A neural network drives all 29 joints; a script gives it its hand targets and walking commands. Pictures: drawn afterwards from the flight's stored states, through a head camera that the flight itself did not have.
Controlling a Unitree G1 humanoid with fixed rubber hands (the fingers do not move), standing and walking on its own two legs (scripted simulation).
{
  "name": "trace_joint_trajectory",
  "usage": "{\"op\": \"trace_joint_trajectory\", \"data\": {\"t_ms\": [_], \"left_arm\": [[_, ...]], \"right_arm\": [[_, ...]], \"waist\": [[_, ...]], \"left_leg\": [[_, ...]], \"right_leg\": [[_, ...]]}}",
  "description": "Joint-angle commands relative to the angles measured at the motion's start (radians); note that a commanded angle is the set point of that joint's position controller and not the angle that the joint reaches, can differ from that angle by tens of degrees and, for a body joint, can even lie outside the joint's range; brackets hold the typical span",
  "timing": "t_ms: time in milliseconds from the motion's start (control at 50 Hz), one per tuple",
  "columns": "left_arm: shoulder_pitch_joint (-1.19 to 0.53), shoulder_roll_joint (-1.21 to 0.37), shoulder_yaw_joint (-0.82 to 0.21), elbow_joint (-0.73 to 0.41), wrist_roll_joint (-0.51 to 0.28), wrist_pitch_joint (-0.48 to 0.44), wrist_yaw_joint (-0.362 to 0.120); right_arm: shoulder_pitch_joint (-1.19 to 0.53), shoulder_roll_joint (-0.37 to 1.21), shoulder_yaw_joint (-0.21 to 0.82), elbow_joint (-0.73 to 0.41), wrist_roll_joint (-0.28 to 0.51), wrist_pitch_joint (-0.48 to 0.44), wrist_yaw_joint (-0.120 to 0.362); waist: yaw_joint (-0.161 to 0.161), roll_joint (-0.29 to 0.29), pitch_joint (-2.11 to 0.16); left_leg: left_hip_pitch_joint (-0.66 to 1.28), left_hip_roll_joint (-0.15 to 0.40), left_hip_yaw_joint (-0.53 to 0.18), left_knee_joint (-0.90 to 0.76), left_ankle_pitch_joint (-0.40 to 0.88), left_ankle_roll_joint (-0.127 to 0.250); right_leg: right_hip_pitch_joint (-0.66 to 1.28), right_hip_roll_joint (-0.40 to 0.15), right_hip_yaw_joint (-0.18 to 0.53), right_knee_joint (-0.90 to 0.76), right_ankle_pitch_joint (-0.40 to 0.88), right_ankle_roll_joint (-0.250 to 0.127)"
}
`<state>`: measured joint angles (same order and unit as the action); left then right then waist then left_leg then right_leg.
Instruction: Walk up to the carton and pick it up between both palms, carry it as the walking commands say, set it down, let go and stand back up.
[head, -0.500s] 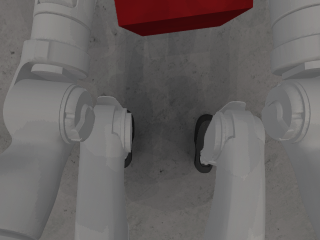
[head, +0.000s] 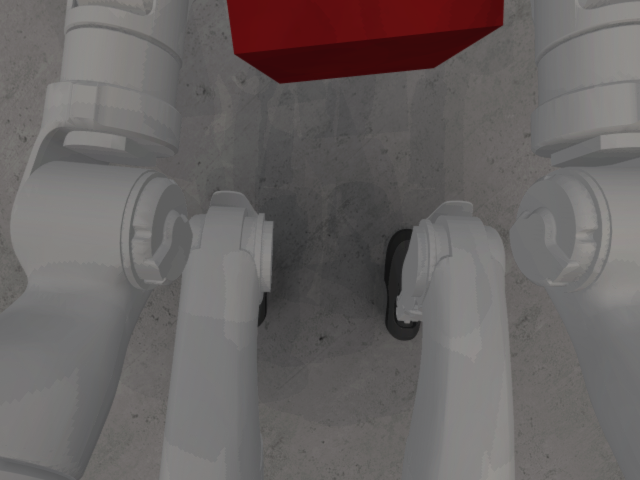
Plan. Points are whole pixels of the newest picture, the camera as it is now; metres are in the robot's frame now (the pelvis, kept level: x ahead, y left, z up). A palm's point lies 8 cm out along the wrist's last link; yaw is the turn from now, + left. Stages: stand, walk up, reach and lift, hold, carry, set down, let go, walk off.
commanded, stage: reach and lift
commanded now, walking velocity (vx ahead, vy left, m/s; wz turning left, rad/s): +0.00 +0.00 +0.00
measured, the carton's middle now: out of the picture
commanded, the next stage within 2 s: none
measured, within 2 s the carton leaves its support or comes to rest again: neither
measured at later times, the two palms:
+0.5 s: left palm out of the picture +0.55 +0.15 -0.01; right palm out of the picture +0.57 -0.13 +0.01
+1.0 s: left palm out of the picture +0.52 +0.15 +0.06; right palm out of the picture +0.54 -0.12 +0.07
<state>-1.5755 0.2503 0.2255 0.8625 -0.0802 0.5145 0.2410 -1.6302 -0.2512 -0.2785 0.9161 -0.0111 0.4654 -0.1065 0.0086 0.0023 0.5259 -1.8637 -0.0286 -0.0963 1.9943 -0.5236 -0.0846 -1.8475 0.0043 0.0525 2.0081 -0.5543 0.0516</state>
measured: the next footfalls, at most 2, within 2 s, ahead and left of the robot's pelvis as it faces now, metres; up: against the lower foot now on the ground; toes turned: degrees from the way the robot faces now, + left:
none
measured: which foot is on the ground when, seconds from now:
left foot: down 0.00-1.00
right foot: down 0.00-1.00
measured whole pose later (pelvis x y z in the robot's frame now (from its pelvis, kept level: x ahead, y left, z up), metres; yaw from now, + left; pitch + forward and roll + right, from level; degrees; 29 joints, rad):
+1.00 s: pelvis -0.01 +0.00 +0.10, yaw +1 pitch +14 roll -1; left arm -1.38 0.17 0.25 0.78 -0.04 0.55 0.24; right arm -1.44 -0.19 -0.30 0.85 -0.02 0.49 -0.10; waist 0.01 0.00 0.52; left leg -1.44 -0.03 -0.09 1.65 -0.45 -0.07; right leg -1.42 0.00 0.05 1.67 -0.48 0.05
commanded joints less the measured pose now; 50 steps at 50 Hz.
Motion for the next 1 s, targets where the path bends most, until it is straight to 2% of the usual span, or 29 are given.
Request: {"op": "trace_joint_trajectory", "data": {"t_ms": [0,120,340,980], "left_arm": [[-0.809,-1.251,-0.263,-0.358,-0.097,-0.066,-0.412],[-0.795,-1.272,-0.269,-0.361,-0.093,-0.061,-0.415],[-0.794,-1.292,-0.267,-0.365,-0.082,-0.047,-0.419],[-0.664,-1.388,-0.347,-0.43,-0.093,-0.044,-0.416]], "right_arm": [[-0.644,1.226,0.265,-0.278,0.109,-0.009,0.331],[-0.652,1.237,0.282,-0.3,0.118,-0.008,0.329],[-0.613,1.255,0.26,-0.257,0.109,0.004,0.335],[-0.467,1.325,0.32,-0.3,0.129,0.005,0.336]], "waist": [[-0.013,0.039,-2.467],[-0.011,0.036,-2.475],[-0.022,0.044,-2.459],[-0.046,0.057,-2.464]], "left_leg": [[0.8,-0.143,0.225,-0.262,0.343,0.037],[0.827,-0.143,0.217,-0.302,0.327,0.038],[0.893,-0.137,0.209,-0.383,0.259,0.034],[1.143,-0.134,0.163,-0.602,0.267,0.028]], "right_leg": [[0.731,0.155,-0.168,-0.281,0.351,-0.052],[0.77,0.156,-0.16,-0.324,0.335,-0.049],[0.814,0.158,-0.157,-0.407,0.268,-0.054],[1.026,0.157,-0.127,-0.633,0.263,-0.06]]}}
